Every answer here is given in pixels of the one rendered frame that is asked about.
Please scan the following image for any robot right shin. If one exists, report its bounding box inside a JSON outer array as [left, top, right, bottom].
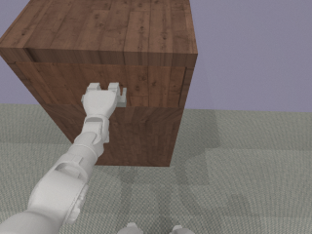
[[172, 225, 182, 232]]

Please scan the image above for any cabinet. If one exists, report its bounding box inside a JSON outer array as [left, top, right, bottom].
[[0, 0, 198, 168]]

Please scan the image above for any drawer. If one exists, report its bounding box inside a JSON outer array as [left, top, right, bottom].
[[16, 61, 185, 107]]

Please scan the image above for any robot shin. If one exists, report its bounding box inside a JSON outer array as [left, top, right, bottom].
[[127, 222, 137, 228], [172, 225, 182, 232]]

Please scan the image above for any left robot forearm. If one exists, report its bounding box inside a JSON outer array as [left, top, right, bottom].
[[27, 114, 109, 208]]

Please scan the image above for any handle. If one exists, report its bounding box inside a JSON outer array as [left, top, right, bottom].
[[81, 87, 127, 107]]

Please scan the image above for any left robot upper arm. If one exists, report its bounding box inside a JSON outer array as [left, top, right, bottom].
[[0, 170, 89, 234]]

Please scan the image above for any robot left shin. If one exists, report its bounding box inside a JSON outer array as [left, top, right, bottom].
[[127, 222, 137, 228]]

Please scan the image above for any robot left hand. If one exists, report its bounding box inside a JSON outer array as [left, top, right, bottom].
[[83, 82, 121, 143]]

